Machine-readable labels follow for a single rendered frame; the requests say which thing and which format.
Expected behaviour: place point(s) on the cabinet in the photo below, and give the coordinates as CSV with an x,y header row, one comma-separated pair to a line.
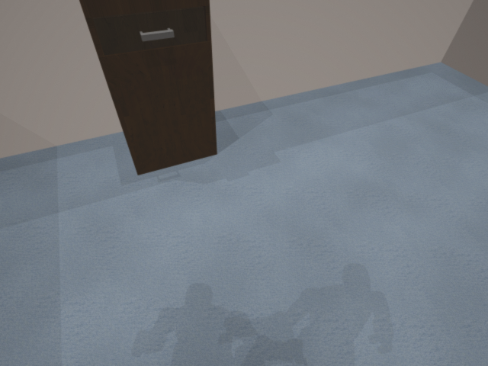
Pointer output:
x,y
164,97

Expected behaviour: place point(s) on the handle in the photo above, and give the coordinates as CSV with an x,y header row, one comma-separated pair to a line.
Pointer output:
x,y
157,35

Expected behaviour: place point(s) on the drawer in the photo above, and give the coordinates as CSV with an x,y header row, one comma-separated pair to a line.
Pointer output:
x,y
121,33

